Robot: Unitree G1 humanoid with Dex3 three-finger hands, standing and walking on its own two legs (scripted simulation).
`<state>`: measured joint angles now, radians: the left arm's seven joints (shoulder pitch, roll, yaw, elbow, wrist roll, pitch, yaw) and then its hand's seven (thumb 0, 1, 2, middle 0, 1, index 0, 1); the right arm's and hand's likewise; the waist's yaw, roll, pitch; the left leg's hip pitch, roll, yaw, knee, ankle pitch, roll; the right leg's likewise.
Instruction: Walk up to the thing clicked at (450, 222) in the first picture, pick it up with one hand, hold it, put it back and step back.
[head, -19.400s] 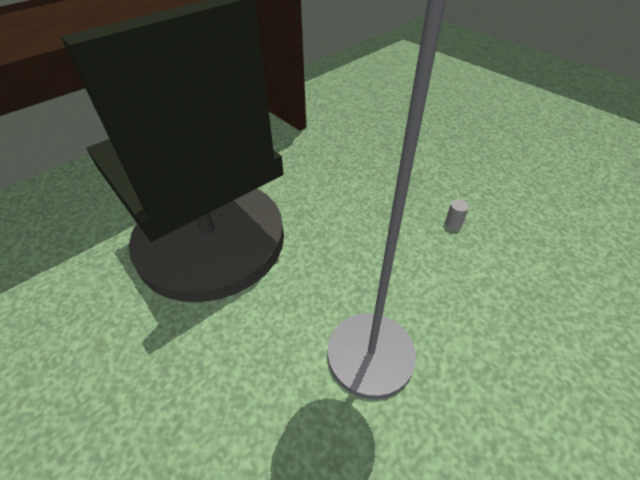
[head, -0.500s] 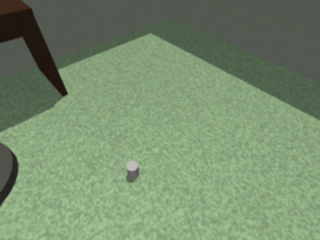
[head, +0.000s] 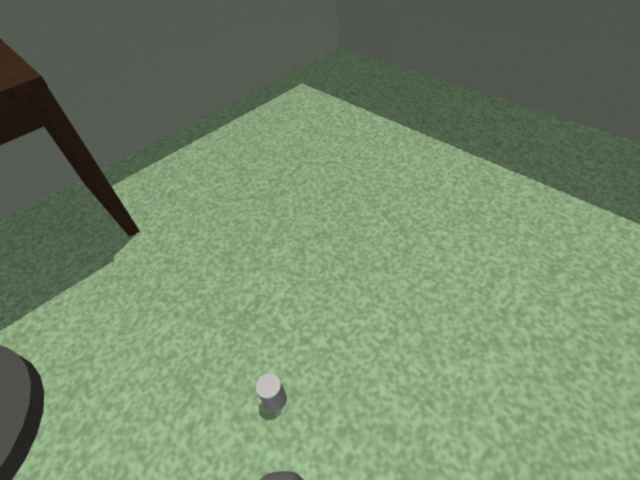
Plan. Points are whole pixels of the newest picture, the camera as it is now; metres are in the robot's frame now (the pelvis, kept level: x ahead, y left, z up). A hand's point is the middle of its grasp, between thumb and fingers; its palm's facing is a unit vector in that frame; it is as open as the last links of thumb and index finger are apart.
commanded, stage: walk up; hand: left
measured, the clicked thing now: (271, 392) +0.50 +0.25 -0.71
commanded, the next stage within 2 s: stand in 1.70 s
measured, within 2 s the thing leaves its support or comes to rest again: neither
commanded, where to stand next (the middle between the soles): +0.16 +0.02 m, yaw -1 degrees
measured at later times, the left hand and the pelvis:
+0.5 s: hand out of the picture +0.13 +0.29 -0.16, palm faces -0.05 -0.92 -0.39, open 7.4 cm; pelvis +0.08 +0.02 -0.01, yaw -1 degrees
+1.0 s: hand (167, 430) +0.23 +0.28 -0.13, palm faces -0.01 -0.94 -0.34, open 7.4 cm; pelvis +0.11 +0.02 +0.01, yaw +0 degrees
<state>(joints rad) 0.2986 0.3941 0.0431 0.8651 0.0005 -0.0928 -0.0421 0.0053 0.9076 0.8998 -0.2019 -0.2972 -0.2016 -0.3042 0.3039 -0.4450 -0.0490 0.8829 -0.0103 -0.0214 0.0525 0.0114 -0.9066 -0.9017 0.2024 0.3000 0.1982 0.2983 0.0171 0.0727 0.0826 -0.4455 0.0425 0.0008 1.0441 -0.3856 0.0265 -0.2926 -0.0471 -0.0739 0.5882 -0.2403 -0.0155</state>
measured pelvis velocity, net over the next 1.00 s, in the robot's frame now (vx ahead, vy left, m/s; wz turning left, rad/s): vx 0.11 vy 0.02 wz -0.01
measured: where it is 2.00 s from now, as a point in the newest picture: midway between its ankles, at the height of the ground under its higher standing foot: outside the picture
